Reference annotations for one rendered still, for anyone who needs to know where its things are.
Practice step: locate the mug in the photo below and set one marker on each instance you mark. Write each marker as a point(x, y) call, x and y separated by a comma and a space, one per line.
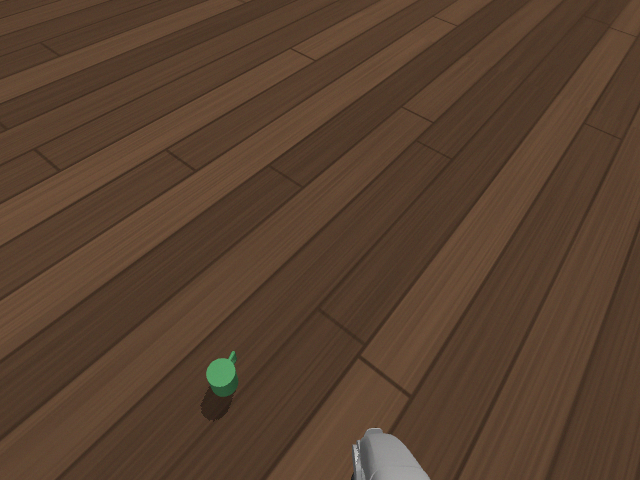
point(222, 377)

